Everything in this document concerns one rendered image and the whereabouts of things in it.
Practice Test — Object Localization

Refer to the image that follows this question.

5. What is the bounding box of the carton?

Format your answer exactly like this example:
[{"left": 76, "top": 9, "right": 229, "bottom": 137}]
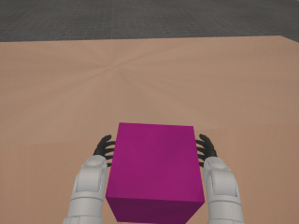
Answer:
[{"left": 106, "top": 122, "right": 206, "bottom": 224}]

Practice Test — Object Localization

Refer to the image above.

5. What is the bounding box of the right robot hand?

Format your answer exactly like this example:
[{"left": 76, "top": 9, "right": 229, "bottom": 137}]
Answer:
[{"left": 195, "top": 134, "right": 218, "bottom": 168}]

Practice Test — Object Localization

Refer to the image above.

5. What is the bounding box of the left robot forearm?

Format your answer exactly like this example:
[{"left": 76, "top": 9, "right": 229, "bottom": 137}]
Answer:
[{"left": 63, "top": 155, "right": 107, "bottom": 224}]

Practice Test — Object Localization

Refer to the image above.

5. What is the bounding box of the right robot forearm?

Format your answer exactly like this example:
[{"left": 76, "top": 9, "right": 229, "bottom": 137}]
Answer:
[{"left": 203, "top": 156, "right": 246, "bottom": 224}]

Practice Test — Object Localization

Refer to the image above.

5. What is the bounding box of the left robot hand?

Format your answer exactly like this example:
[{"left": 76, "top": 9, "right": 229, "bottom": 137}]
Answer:
[{"left": 93, "top": 134, "right": 116, "bottom": 167}]

